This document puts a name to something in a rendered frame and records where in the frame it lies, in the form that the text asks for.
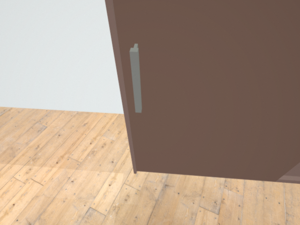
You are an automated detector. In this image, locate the wardrobe door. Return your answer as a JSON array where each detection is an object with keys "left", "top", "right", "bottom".
[
  {"left": 113, "top": 0, "right": 300, "bottom": 181},
  {"left": 285, "top": 162, "right": 300, "bottom": 177}
]

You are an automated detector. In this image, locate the handle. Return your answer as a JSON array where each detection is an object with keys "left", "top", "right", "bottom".
[{"left": 129, "top": 44, "right": 142, "bottom": 113}]

